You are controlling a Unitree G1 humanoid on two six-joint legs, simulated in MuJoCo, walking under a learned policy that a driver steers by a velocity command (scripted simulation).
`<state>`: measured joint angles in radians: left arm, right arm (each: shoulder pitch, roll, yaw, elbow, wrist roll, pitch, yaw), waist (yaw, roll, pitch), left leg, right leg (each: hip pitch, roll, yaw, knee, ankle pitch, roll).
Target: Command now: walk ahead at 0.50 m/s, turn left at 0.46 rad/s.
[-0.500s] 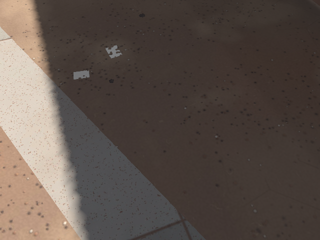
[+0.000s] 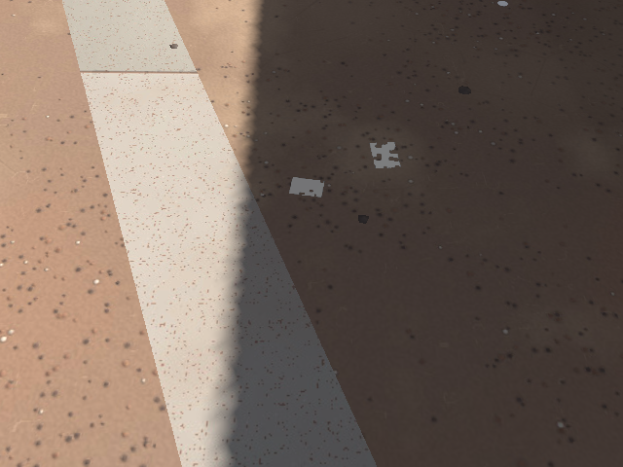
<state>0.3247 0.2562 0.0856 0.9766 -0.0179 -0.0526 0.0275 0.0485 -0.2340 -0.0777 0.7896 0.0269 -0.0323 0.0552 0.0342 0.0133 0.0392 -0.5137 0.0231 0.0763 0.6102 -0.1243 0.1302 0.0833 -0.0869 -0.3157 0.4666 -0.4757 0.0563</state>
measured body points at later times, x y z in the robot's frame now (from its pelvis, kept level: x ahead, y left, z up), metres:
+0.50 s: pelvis +0.27 +0.00 +0.01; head +0.30 +0.01 +0.46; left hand +0.47 +0.22 -0.11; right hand +0.27 -0.27 -0.12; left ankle +0.12 +0.09 -0.72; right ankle +0.44 -0.14 -0.69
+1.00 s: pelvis +0.57 -0.05 +0.02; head +0.60 -0.07 +0.47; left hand +0.73 +0.20 -0.10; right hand +0.70 -0.36 -0.06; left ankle +0.77 +0.02 -0.70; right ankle +0.44 -0.11 -0.72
